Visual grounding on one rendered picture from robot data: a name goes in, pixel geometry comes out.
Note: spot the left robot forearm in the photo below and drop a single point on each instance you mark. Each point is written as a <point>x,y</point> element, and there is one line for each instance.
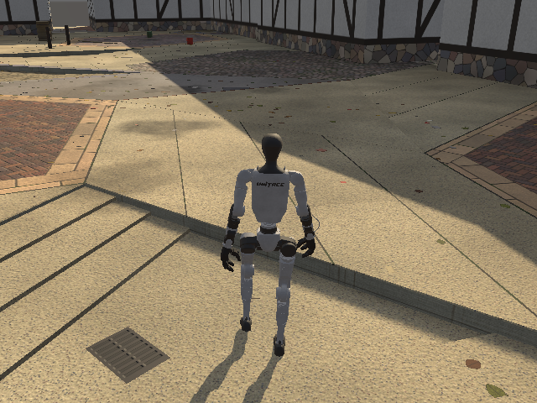
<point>231,230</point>

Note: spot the humanoid robot torso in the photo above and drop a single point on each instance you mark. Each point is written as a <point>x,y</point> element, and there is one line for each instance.
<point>270,194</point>

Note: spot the right robot upper arm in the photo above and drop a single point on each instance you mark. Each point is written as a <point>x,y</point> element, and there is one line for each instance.
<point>296,178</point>

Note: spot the right robot forearm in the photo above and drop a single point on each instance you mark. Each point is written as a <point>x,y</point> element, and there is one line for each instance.
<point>308,225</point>

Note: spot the left robot upper arm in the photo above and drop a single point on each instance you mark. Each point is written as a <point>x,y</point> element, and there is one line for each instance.
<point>243,177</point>

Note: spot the robot left shin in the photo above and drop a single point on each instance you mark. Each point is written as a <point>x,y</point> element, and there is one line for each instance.
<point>246,293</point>

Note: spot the robot right hand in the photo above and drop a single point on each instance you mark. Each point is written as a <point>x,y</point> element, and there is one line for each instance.
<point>310,244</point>

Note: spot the robot left hand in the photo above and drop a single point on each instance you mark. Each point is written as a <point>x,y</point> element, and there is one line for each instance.
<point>226,262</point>

